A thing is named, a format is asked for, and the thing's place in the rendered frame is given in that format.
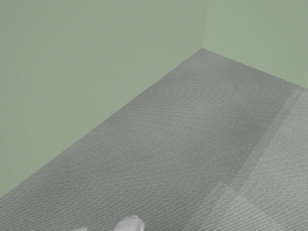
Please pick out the robot left thigh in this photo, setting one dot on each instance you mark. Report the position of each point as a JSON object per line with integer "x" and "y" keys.
{"x": 130, "y": 223}

